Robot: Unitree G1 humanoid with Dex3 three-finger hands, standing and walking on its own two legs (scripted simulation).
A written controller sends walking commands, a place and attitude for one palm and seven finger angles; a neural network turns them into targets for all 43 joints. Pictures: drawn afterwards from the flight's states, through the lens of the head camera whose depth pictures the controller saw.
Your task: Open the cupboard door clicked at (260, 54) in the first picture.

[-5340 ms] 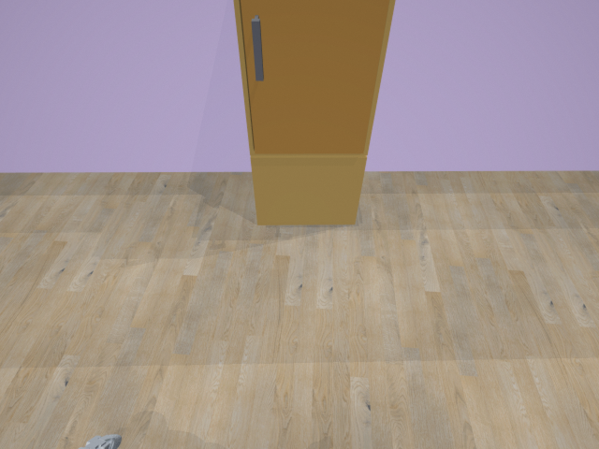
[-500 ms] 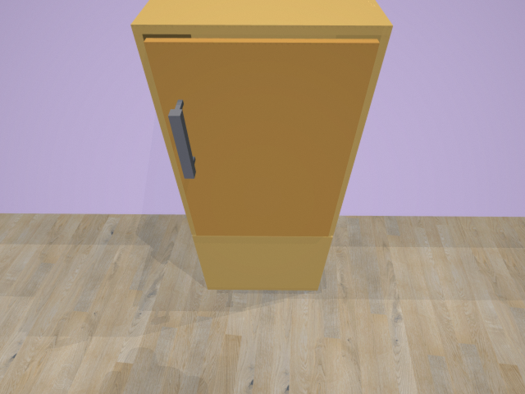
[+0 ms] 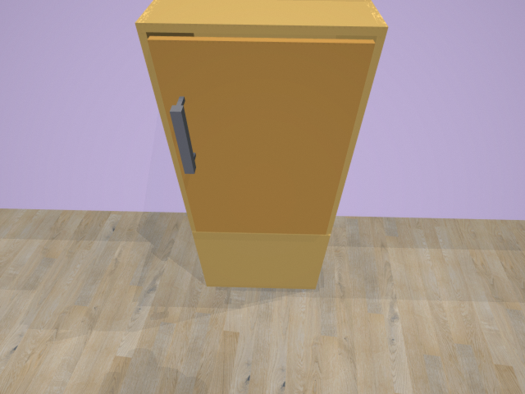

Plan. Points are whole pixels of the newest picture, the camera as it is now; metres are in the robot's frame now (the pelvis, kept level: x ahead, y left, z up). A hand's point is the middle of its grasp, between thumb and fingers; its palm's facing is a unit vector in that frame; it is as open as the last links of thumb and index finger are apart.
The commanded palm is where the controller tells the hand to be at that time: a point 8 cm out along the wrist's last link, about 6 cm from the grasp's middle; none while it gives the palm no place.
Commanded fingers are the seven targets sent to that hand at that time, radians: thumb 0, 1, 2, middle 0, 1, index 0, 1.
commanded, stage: come to a stop and stand still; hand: left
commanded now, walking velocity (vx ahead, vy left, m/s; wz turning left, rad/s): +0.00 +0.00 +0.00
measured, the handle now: (185, 136) +0.61 +0.22 +0.05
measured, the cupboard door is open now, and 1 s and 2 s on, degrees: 0 0 0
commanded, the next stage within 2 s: look again from close up in 0.22 s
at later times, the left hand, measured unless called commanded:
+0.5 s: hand out of the picture -0.01 +0.20 -0.18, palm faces +0.02 -0.98 -0.18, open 7.4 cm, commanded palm none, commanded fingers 0.00 0.90 0.90 -0.20 -0.30 -0.20 -0.30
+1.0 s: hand out of the picture +0.00 +0.23 -0.18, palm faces +0.01 -0.98 -0.19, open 7.4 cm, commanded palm none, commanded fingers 0.00 0.90 0.90 -0.20 -0.30 -0.20 -0.30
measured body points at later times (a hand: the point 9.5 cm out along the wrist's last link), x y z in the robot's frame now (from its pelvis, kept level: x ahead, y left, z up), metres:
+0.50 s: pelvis -0.01 +0.04 -0.01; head -0.01 +0.03 +0.44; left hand -0.01 +0.25 -0.17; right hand -0.01 -0.18 -0.17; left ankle -0.02 +0.15 -0.74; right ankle +0.00 -0.07 -0.74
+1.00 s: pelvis +0.00 +0.06 +0.00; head +0.01 +0.06 +0.44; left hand +0.00 +0.29 -0.16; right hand +0.00 -0.16 -0.16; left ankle -0.02 +0.15 -0.74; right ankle +0.00 -0.07 -0.74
